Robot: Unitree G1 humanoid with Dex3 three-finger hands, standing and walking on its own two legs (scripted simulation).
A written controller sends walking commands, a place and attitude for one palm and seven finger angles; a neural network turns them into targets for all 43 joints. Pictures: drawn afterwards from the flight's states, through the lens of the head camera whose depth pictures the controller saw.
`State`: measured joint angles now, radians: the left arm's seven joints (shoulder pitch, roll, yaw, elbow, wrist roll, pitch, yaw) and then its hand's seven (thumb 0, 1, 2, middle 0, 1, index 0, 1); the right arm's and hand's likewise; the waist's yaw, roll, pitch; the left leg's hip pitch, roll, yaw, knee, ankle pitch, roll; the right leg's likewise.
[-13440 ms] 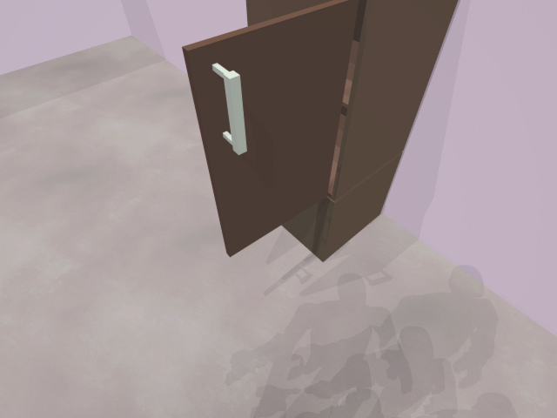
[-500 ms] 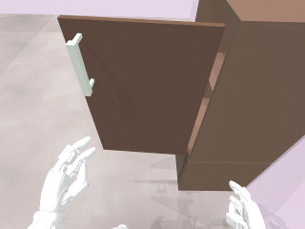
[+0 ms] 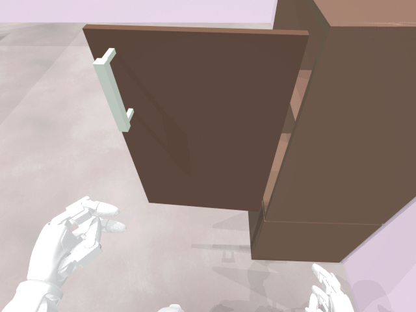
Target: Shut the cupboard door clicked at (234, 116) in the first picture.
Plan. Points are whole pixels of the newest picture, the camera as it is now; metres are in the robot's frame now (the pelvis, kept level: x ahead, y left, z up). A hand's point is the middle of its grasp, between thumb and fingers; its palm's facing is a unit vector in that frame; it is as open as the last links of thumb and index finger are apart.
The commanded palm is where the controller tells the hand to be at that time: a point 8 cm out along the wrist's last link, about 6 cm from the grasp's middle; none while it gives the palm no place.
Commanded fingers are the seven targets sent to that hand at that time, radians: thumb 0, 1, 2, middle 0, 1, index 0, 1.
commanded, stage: raise the hand and make a fist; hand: left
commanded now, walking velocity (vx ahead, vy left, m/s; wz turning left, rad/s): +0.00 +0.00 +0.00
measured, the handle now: (117, 92) +0.48 +0.21 +0.18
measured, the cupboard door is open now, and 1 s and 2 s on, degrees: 86 86 86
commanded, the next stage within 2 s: bring the fist close to the handle in 1.12 s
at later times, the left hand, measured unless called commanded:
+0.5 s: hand (64, 217) +0.23 +0.22 +0.15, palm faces -0.01 -1.00 -0.06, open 3.1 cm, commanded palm +0.20 +0.27 +0.16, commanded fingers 0.00 0.90 0.90 -1.30 -1.50 -1.30 -1.50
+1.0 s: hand (63, 202) +0.23 +0.21 +0.18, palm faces +0.00 -1.00 -0.06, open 3.1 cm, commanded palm +0.20 +0.25 +0.19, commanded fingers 0.00 0.90 0.90 -1.30 -1.50 -1.30 -1.50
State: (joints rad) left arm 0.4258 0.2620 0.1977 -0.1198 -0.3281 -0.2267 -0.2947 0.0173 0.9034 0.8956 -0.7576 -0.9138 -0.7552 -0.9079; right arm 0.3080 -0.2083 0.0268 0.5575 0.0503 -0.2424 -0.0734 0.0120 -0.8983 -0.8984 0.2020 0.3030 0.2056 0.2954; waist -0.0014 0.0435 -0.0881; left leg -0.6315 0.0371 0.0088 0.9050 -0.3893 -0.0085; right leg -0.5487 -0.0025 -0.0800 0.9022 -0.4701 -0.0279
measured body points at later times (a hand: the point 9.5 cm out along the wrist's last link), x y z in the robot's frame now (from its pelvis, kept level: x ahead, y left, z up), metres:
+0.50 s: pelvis +0.01 +0.03 +0.03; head +0.00 +0.02 +0.48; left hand +0.22 +0.28 +0.15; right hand +0.22 -0.18 -0.02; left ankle +0.04 +0.13 -0.69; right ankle -0.01 -0.10 -0.69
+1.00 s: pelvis +0.00 +0.01 +0.04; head -0.03 +0.00 +0.49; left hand +0.22 +0.26 +0.19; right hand +0.19 -0.21 -0.02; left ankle +0.04 +0.13 -0.69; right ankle -0.01 -0.10 -0.69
